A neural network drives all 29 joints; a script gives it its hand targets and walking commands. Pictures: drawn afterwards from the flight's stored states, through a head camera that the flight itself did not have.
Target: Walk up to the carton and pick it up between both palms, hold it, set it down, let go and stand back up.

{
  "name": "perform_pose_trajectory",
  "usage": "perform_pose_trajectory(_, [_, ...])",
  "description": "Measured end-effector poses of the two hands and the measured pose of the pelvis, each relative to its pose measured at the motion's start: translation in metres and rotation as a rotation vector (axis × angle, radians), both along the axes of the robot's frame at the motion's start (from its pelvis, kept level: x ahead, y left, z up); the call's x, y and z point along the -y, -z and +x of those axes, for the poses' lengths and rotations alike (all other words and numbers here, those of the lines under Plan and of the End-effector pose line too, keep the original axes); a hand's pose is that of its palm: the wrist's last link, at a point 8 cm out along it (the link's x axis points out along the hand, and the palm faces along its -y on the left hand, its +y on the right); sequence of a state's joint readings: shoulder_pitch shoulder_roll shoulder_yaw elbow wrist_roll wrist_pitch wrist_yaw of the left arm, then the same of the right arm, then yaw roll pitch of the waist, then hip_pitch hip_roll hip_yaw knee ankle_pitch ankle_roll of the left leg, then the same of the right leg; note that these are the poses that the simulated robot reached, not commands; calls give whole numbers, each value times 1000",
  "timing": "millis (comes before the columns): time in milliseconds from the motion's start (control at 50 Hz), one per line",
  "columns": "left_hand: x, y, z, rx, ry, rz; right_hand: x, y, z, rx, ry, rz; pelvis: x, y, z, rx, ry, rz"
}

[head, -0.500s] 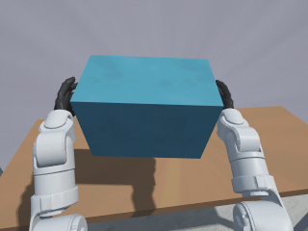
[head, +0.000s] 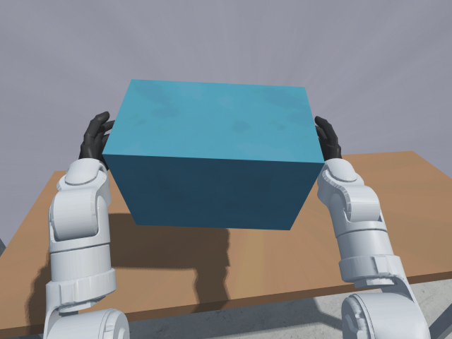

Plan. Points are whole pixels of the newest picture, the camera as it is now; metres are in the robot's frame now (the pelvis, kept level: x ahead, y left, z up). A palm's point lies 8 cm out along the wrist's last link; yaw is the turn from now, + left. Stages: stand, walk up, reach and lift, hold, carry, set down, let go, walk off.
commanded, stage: hold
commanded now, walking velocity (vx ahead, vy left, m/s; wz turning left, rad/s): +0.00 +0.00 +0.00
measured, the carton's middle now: (215, 159) +0.38 -0.01 +0.22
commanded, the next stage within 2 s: set down in 0.38 s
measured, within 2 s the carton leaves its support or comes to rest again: neither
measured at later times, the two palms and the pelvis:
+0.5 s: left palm (100, 165) +0.34 +0.17 +0.24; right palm (326, 163) +0.35 -0.20 +0.22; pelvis +0.01 +0.00 +0.00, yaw +0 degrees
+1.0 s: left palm (116, 193) +0.38 +0.18 +0.15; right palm (316, 185) +0.37 -0.21 +0.16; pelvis +0.01 +0.00 +0.00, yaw +0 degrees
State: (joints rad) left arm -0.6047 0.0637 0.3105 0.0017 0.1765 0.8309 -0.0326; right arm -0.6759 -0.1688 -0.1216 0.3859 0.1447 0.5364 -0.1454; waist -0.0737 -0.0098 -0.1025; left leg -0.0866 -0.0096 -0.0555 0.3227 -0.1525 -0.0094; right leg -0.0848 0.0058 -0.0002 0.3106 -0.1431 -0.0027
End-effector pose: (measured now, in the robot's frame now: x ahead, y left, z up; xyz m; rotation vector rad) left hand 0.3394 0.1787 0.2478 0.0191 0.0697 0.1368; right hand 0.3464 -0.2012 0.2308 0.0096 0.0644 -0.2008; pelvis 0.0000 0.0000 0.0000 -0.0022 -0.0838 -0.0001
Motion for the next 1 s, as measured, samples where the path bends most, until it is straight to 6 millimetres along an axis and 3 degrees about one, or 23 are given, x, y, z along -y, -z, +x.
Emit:
perform_pose_trajectory(60, [-4, -2, 0, -8, 18, -27, -2, -8, -2, 0, -5, -1, 0, 0, -1, 0, 0, 0])
perform_pose_trajectory(120, [-8, 11, 1, -58, 34, -41, -4, -5, -1, -38, -13, 1, 0, 0, -3, 4, 0, 0])
perform_pose_trajectory(240, [-10, 49, 6, -173, 28, -40, -5, 23, 7, -124, -26, 7, 0, 0, -11, 14, 0, 0])
perform_pose_trajectory(300, [-8, 59, 11, -201, 4, -16, -5, 36, 12, -146, -26, 8, 0, 0, -11, 15, 0, 0])
perform_pose_trajectory(400, [0, 44, 12, -127, -6, 14, -1, 34, 16, -96, 1, 3, 0, 0, -5, 6, 0, 0])
perform_pose_trajectory(560, [1, -2, -1, 21, 14, 25, 1, -7, 1, 30, 15, -8, 0, 0, 11, -14, 0, 0])
perform_pose_trajectory(620, [-7, 4, 2, -30, 38, -6, -3, -13, -1, 30, -9, -7, 0, 0, 6, -5, 0, -1])
perform_pose_trajectory(700, [-18, 31, 10, -126, 54, -72, -9, -10, 6, 30, -56, -2, -1, 1, -1, 8, 0, -1])
perform_pose_trajectory(840, [-17, 66, 22, -120, 61, -7, -11, 14, 23, 102, -47, 47, 1, 1, -2, 9, 0, 1])
perform_pose_trajectory(1000, [4, 96, 40, -143, 97, 108, 7, 74, 27, 48, 36, 54, 2, -1, 9, -11, 0, 2])
